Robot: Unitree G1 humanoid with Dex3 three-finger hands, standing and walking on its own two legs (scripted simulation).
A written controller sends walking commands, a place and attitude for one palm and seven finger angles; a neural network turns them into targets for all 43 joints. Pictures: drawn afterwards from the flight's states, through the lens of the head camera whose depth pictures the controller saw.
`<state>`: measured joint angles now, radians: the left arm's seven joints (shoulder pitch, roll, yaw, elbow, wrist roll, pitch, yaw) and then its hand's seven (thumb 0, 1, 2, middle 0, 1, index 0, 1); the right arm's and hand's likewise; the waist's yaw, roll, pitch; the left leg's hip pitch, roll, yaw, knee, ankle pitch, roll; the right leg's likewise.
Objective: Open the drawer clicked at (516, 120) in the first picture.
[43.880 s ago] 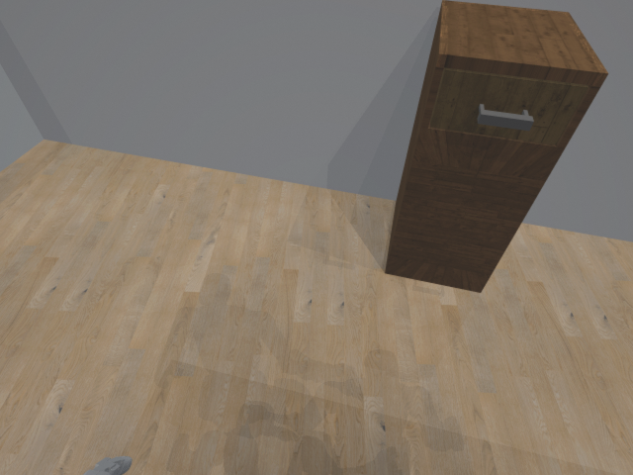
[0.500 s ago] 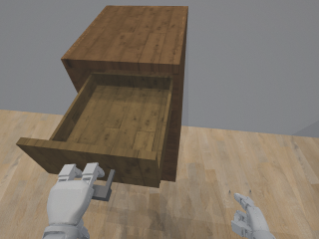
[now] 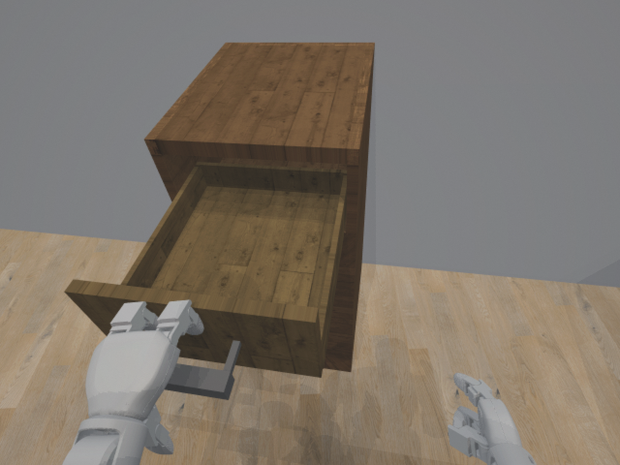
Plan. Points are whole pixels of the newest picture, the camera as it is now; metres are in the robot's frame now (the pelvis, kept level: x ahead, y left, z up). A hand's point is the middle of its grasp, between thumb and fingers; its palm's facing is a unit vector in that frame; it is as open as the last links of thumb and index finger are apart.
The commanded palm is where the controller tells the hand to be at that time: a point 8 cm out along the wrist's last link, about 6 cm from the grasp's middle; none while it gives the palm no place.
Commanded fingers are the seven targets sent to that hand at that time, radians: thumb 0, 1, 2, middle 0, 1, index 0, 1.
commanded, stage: lift the hand off the handle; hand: left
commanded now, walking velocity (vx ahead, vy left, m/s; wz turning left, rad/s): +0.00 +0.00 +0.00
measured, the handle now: (190, 361) +0.24 +0.20 +0.01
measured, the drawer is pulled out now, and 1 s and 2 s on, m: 0.30 0.30 0.30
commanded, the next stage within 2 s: draw the hand back to the body in 0.84 s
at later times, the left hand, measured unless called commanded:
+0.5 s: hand (140, 337) +0.21 +0.21 +0.13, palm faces +0.14 -0.13 -0.98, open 13.8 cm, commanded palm +0.16 +0.21 +0.18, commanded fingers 0.00 -0.50 0.30 -0.30 -1.20 -0.30 -1.20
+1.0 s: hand (137, 329) +0.21 +0.20 +0.15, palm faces +0.07 -0.12 -0.99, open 13.8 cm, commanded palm +0.16 +0.21 +0.21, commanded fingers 0.00 -0.50 0.30 -0.30 -1.20 -0.30 -1.20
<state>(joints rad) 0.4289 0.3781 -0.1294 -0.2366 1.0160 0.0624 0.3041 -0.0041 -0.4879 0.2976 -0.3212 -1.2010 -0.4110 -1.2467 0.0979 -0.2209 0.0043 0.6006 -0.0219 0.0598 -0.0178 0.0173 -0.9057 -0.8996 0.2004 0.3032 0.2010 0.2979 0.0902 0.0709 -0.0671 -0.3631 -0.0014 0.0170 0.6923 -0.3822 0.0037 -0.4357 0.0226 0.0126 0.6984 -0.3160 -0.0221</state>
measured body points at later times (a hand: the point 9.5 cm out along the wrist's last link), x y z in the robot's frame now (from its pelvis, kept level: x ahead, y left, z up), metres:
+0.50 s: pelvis +0.01 +0.00 +0.02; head -0.01 -0.04 +0.46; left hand +0.19 +0.21 +0.18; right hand +0.24 -0.18 -0.07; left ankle -0.01 +0.12 -0.72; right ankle +0.03 -0.11 -0.72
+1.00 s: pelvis -0.01 -0.01 +0.02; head -0.02 -0.06 +0.47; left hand +0.20 +0.21 +0.20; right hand +0.23 -0.19 -0.07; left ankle -0.01 +0.12 -0.72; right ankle +0.03 -0.11 -0.72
